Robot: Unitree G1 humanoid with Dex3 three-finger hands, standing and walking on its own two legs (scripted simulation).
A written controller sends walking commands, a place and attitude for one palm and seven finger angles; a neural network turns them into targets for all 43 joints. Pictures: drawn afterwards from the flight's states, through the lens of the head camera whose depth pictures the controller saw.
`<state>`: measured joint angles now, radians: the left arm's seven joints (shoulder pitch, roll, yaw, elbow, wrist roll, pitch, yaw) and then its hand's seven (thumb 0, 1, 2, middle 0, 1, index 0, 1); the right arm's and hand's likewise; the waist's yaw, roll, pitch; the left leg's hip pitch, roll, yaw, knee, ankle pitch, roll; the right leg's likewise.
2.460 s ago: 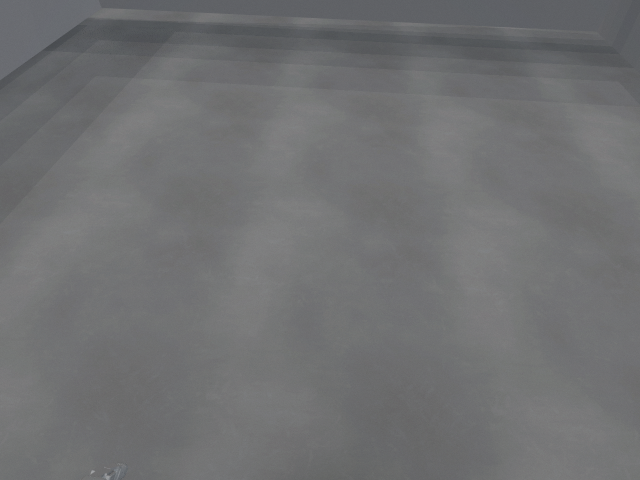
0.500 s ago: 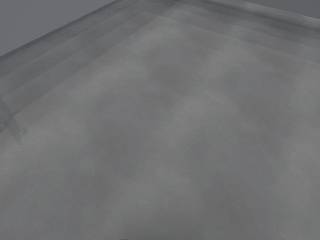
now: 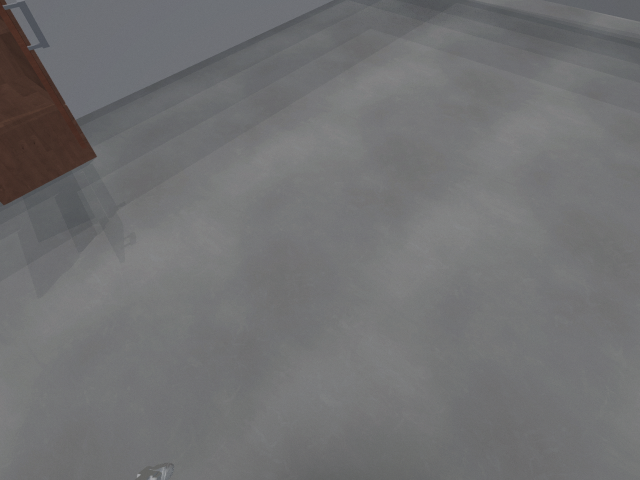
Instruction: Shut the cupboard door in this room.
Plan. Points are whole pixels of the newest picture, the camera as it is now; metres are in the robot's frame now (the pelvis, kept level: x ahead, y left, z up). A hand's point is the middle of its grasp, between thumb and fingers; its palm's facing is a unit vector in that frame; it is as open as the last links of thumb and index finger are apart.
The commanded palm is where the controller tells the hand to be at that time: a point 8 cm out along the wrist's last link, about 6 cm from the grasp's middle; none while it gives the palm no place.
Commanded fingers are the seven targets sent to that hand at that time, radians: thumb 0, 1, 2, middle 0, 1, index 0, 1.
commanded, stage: turn or walk to find it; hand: left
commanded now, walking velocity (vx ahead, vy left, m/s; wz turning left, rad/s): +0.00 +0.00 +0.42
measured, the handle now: (26, 26) +1.34 +0.99 -0.01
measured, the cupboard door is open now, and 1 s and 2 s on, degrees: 78 78 78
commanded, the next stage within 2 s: stand and wait in 0.06 s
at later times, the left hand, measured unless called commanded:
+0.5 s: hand out of the picture -0.03 +0.22 -0.17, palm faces +0.16 -0.97 -0.20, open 7.4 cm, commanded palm none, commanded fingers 0.00 0.90 0.90 -0.20 -0.30 -0.20 -0.30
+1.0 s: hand out of the picture -0.07 +0.25 -0.19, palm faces +0.34 -0.92 -0.21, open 7.4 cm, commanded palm none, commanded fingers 0.00 0.90 0.90 -0.20 -0.30 -0.20 -0.30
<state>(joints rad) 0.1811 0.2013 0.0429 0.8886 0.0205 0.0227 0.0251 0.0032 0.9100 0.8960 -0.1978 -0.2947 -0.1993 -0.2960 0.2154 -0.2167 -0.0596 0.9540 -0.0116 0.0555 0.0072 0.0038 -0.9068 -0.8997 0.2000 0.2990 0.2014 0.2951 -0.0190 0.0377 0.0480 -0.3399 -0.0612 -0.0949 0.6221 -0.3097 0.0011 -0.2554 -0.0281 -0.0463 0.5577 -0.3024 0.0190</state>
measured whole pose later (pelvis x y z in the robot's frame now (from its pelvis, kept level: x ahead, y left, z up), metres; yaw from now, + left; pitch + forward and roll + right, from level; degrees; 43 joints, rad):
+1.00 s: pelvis -0.06 +0.05 -0.01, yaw +18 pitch -1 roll -1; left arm 0.23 0.23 0.05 0.97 0.02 0.05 0.03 0.00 0.91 0.90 -0.20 -0.30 -0.20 -0.30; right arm 0.19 -0.20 -0.05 0.98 -0.02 0.04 0.01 0.00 -0.91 -0.90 0.19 0.30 0.20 0.29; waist 0.01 -0.06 0.07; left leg -0.31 0.01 0.09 0.67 -0.34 0.03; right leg -0.33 -0.14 -0.12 0.79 -0.47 0.05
